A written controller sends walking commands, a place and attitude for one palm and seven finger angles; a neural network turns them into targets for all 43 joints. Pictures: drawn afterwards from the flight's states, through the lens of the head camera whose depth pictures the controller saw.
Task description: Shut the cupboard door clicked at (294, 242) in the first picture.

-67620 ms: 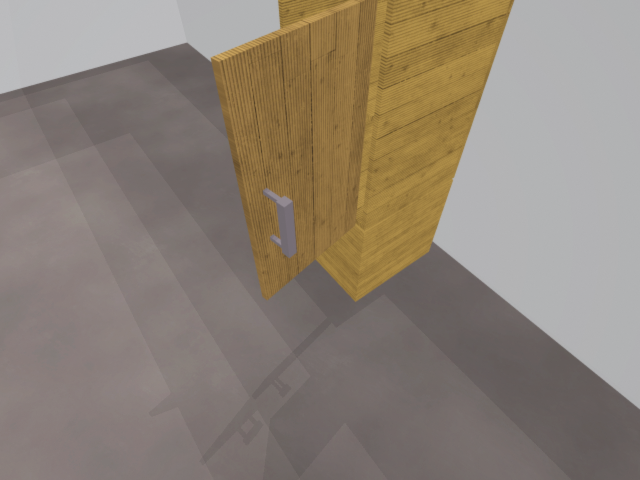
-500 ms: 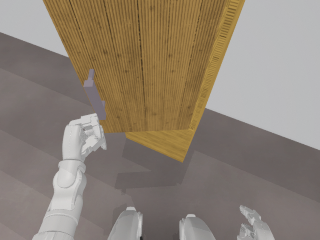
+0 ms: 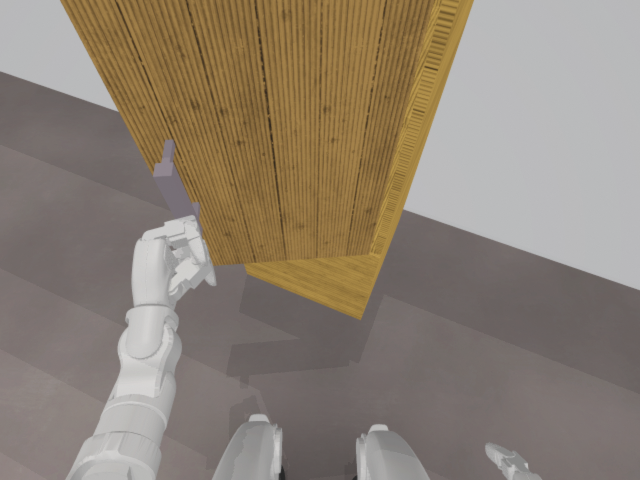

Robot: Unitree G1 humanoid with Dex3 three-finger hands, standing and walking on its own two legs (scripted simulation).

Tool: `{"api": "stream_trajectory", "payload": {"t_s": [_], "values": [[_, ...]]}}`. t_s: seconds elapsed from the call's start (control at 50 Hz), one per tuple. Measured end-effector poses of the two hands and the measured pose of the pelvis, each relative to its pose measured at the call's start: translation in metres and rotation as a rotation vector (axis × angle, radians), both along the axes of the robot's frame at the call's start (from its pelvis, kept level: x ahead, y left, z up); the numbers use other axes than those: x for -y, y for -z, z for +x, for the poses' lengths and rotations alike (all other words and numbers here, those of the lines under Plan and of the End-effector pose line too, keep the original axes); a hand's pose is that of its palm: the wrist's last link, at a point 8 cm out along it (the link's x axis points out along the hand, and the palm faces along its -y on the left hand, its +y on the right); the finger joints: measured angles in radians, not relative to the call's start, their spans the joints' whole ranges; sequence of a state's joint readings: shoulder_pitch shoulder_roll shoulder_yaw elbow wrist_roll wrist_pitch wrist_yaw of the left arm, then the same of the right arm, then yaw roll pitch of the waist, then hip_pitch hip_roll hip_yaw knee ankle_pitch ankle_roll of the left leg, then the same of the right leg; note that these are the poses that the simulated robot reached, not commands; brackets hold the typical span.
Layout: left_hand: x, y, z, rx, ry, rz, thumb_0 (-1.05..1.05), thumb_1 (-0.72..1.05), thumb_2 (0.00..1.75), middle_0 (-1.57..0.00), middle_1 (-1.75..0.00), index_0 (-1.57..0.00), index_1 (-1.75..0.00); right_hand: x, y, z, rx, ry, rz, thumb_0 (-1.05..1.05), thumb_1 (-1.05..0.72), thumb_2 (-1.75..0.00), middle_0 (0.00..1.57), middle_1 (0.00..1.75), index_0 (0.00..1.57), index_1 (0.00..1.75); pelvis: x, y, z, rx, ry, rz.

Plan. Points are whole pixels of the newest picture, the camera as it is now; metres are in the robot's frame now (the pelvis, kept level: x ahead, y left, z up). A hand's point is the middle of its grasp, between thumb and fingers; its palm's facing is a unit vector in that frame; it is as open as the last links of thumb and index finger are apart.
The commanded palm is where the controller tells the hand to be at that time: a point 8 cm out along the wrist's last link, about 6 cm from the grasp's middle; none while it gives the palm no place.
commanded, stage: bring the fist close to the handle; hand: left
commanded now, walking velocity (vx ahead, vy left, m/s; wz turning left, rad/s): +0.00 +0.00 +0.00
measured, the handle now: (182, 194) +0.48 +0.20 +0.03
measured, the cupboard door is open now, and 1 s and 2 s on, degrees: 28 16 3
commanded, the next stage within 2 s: push the door shut along its arc in 0.04 s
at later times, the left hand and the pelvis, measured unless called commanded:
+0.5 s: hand (211, 230) +0.42 +0.15 +0.04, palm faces +0.01 -1.00 -0.05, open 3.1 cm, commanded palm +0.40 +0.20 +0.03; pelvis -0.01 +0.00 -0.01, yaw +0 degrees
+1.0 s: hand (209, 198) +0.47 +0.16 +0.03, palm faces -0.10 -0.99 -0.05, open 3.1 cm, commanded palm +0.47 +0.18 +0.03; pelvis -0.02 +0.01 -0.03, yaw +0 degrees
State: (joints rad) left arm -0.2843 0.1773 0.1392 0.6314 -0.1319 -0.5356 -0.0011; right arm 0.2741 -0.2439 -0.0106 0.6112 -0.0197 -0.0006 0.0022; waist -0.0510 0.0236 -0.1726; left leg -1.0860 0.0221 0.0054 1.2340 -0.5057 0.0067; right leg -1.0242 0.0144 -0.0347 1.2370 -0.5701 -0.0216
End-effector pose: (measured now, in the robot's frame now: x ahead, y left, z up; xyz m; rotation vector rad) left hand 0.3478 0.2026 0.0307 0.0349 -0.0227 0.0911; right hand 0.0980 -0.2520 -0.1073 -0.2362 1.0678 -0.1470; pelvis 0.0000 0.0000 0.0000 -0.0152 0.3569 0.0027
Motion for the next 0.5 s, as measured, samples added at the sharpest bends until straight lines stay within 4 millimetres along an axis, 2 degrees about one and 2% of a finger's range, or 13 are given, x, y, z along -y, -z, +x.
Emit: {"api": "stream_trajectory", "payload": {"t_s": [0.16,0.3,0.4,0.5], "values": [[0.010,-0.001,0.006,0.021,0.016,0.001,0.02,0.90,0.90,-1.30,-1.50,-1.30,-1.50,0.002,0.002,0.011,0.029,-0.011,-0.005,0.01,-0.91,-0.89,0.20,0.30,0.20,0.30,0.002,0.003,-0.003,-0.003,-0.001,0.001],[0.003,-0.003,0.014,0.009,0.020,0.022,0.02,0.89,0.90,-1.30,-1.50,-1.30,-1.50,0.002,0.001,0.017,0.053,-0.013,-0.002,0.01,-0.91,-0.89,0.20,0.30,0.20,0.30,0.004,0.004,-0.005,-0.001,-0.003,0.003],[0.001,-0.007,0.032,0.022,0.050,0.022,0.02,0.89,0.90,-1.31,-1.50,-1.30,-1.50,0.005,0.005,0.012,0.036,-0.007,-0.012,0.01,-0.91,-0.89,0.20,0.30,0.20,0.30,0.005,0.007,-0.006,-0.013,-0.008,-0.001],[-0.001,-0.006,0.048,0.010,0.083,0.018,0.02,0.90,0.90,-1.32,-1.50,-1.30,-1.50,0.009,0.009,-0.003,-0.006,0.016,-0.022,0.01,-0.91,-0.89,0.20,0.30,0.20,0.30,0.005,0.009,-0.006,-0.026,-0.007,-0.004]]}}
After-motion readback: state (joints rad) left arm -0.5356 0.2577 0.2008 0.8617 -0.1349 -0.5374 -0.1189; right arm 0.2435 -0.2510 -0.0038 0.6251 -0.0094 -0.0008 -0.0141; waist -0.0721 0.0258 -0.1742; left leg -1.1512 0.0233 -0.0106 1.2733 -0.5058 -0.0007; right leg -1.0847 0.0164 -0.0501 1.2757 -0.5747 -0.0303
